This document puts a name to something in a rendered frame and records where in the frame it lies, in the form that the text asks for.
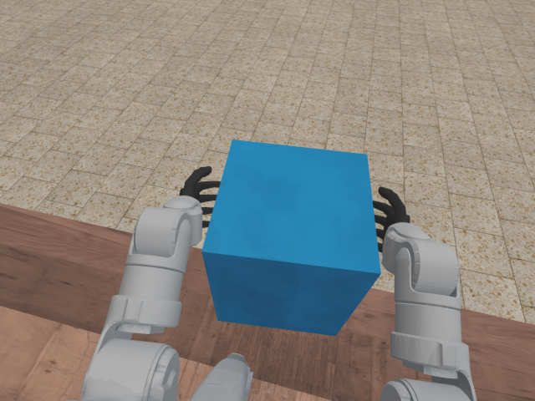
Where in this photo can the left robot upper arm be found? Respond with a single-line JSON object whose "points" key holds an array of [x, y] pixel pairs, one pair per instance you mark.
{"points": [[131, 370]]}

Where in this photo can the carton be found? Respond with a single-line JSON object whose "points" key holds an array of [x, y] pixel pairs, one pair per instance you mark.
{"points": [[291, 242]]}

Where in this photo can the right robot forearm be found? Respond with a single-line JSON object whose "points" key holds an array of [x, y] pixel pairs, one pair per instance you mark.
{"points": [[427, 335]]}

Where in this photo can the robot left hand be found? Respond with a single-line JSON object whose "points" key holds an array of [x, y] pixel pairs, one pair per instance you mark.
{"points": [[193, 188]]}

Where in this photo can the left robot shin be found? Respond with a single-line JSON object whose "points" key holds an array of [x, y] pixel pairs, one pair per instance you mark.
{"points": [[237, 357]]}

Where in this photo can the left robot forearm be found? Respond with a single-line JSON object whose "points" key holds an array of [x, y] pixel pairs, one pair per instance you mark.
{"points": [[148, 299]]}

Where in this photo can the right robot upper arm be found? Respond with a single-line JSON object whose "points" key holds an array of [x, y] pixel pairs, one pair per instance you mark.
{"points": [[404, 389]]}

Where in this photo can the robot right hand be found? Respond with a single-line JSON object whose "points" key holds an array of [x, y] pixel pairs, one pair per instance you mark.
{"points": [[395, 213]]}

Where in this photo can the robot left thigh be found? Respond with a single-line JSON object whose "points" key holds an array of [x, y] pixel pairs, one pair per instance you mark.
{"points": [[229, 380]]}

